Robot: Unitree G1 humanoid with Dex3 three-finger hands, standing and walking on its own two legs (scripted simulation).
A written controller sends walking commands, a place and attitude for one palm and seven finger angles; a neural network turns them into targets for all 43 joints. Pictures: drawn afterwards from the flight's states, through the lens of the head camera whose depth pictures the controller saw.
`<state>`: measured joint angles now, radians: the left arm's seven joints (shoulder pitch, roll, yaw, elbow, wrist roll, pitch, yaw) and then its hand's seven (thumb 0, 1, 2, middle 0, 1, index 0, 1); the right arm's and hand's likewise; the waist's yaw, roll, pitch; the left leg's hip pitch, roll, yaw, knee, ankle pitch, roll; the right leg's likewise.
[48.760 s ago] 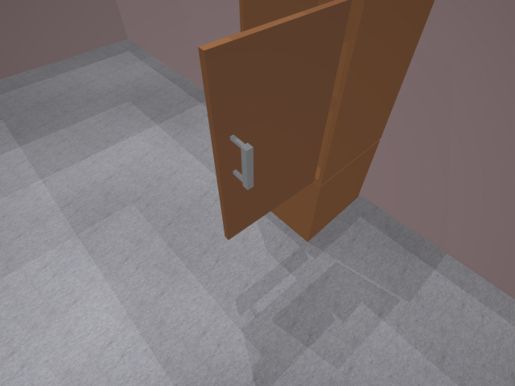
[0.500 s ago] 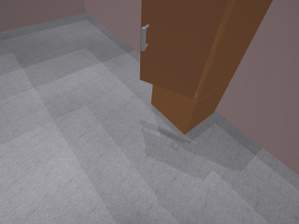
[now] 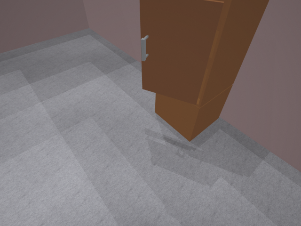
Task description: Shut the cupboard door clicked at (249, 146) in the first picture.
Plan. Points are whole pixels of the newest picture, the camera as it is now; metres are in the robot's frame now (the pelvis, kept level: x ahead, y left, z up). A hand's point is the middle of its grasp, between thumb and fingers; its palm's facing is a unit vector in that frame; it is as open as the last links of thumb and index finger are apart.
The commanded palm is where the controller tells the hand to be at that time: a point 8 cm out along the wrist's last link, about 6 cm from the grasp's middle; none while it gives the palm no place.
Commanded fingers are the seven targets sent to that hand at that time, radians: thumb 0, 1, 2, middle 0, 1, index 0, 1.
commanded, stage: let the arm hang, fingers relaxed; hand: left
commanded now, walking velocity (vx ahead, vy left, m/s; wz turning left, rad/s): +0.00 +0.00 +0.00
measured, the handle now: (145, 48) +1.00 +0.08 -0.02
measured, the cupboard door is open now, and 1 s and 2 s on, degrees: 26 26 26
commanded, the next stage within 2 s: look to check the result in 0.26 s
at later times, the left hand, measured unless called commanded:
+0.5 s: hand out of the picture +0.00 +0.19 -0.17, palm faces +0.01 -0.98 -0.22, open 7.4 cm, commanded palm none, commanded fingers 0.00 0.90 0.90 -0.20 -0.30 -0.20 -0.30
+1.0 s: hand out of the picture +0.06 +0.20 -0.17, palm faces +0.00 -0.96 -0.26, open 7.4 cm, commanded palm none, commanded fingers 0.00 0.90 0.90 -0.20 -0.30 -0.20 -0.30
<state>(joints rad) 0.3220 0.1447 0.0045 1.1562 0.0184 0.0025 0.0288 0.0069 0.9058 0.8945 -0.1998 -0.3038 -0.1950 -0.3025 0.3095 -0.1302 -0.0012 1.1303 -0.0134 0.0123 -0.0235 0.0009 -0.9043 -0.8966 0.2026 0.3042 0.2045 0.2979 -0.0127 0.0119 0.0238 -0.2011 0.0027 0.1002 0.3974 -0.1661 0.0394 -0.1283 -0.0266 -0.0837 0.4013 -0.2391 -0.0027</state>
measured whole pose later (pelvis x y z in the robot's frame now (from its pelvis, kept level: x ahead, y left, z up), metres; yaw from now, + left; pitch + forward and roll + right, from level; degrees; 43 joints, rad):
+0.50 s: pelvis +0.01 +0.00 +0.00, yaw +0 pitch -2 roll +0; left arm 0.28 0.19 0.02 1.15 0.02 -0.01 0.02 0.01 0.90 0.89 -0.20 -0.30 -0.20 -0.30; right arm 0.28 -0.18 -0.01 1.13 -0.01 0.00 -0.03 0.00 -0.90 -0.90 0.20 0.30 0.20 0.30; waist -0.01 0.00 0.04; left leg -0.18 0.01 0.10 0.38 -0.17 0.03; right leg -0.10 -0.02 -0.09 0.37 -0.24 -0.01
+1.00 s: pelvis +0.02 -0.01 +0.00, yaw +1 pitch -2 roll +0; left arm 0.19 0.24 0.01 1.14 0.02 -0.01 0.01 0.01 0.90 0.89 -0.20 -0.30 -0.20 -0.30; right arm 0.18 -0.26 -0.01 1.12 -0.01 0.00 -0.02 0.00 -0.90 -0.90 0.20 0.30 0.20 0.30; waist -0.01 0.00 0.04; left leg -0.14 0.01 0.08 0.34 -0.16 0.02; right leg -0.06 -0.01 -0.10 0.32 -0.23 -0.01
